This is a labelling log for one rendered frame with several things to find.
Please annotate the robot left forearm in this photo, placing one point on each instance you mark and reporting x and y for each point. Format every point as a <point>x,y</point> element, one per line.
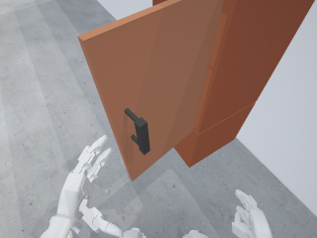
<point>62,226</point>

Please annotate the handle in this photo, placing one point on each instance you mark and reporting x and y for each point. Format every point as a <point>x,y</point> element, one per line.
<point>142,131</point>

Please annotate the robot right hand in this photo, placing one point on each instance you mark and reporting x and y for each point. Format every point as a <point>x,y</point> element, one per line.
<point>255,223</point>

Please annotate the robot left hand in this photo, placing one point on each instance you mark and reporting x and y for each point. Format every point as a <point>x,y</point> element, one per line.
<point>80,182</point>

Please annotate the cupboard door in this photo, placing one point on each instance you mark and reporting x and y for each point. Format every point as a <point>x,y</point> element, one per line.
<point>155,63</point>

